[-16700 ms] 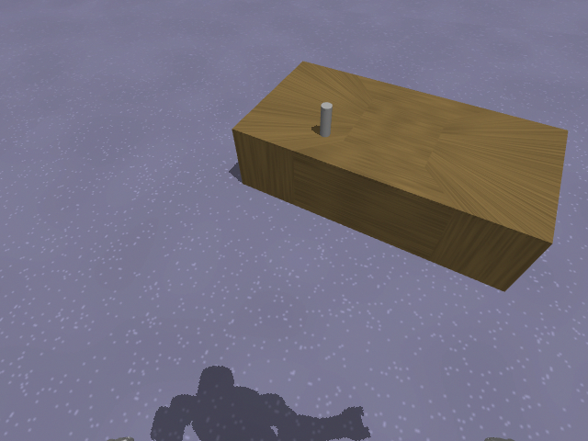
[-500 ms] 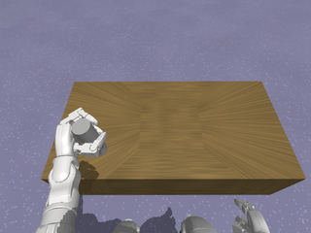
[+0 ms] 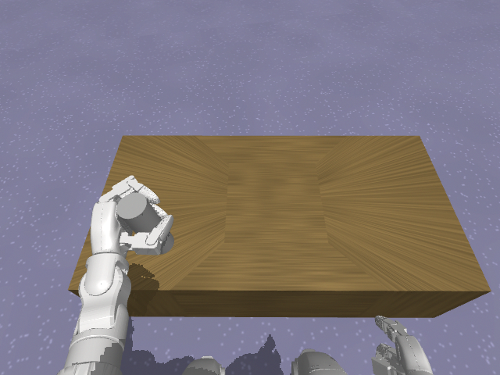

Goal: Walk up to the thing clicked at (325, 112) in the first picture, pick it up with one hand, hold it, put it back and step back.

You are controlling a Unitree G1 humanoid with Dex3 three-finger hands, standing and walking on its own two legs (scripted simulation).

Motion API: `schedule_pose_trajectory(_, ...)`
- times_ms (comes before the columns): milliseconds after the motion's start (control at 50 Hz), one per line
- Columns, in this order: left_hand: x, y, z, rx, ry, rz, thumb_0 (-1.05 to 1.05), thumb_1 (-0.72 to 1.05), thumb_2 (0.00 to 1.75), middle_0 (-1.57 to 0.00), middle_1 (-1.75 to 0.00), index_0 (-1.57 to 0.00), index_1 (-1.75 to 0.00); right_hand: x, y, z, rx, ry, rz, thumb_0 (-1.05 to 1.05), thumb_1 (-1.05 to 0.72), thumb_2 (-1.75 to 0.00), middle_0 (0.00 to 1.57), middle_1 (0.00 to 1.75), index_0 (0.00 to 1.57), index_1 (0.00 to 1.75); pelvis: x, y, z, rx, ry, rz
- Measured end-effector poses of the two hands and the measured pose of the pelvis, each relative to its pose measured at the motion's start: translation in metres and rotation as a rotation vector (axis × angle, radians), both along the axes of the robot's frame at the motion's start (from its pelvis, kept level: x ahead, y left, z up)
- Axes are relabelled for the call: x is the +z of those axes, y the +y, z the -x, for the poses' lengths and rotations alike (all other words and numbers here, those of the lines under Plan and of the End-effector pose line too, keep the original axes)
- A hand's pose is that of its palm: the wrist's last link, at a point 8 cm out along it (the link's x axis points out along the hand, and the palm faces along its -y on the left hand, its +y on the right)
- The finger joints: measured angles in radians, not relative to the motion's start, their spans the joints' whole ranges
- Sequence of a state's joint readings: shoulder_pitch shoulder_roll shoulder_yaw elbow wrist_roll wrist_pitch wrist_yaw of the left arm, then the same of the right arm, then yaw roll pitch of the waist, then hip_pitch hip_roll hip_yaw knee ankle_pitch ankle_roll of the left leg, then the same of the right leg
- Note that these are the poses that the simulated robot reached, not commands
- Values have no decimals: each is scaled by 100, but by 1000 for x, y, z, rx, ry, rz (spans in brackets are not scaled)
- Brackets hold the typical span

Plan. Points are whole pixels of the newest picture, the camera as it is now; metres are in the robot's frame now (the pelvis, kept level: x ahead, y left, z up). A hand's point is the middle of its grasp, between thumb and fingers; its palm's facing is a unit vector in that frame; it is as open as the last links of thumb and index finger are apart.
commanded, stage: hold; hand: left
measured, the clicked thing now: (148, 226) +0.33 +0.18 +0.04
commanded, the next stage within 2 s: crouch in 1.66 s
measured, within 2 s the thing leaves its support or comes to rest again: neither
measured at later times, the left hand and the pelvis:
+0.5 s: hand (151, 219) +0.33 +0.17 +0.05, palm faces +0.09 -1.00 -0.01, open 6.9 cm; pelvis +0.00 +0.00 +0.00, yaw +0 degrees
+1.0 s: hand (154, 213) +0.34 +0.17 +0.06, palm faces +0.09 -1.00 -0.01, open 6.9 cm; pelvis +0.01 +0.00 +0.00, yaw +0 degrees
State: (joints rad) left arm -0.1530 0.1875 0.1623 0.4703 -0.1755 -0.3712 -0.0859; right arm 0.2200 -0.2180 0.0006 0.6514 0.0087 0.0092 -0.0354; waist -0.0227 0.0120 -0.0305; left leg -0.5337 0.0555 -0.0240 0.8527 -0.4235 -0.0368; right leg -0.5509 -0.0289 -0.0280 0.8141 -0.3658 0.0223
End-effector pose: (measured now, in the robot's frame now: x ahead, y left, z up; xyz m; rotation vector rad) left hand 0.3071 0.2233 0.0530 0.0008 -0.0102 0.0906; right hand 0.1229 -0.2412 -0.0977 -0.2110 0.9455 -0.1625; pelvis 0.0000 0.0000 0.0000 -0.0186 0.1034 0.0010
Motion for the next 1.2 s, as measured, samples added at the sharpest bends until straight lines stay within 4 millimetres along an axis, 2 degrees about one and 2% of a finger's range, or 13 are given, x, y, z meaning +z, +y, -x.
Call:
schedule_pose_trajectory(240, 0, -2, 3, -7, 1, -7, -1, -16, 124, -91, -130, -95, -132, -1, 0, 7, -3, 13, -3, 1, -92, -90, 20, 30, 20, 30, 1, 1, 1, -1, -2, 0)
schedule_pose_trajectory(860, 5, -5, -6, -7, -12, -12, -1, -16, 123, -91, -130, -95, -131, -1, -1, 1, -3, 18, -4, 1, -92, -90, 20, 30, 20, 30, 2, 0, -5, 2, -1, 0)
schedule_pose_trajectory(1200, -2, -4, -4, 2, 4, -8, -1, -15, 123, -91, -130, -95, -131, -2, -3, 3, -6, 26, -3, 1, -93, -90, 20, 30, 20, 30, 1, 0, -4, 0, 6, -1)
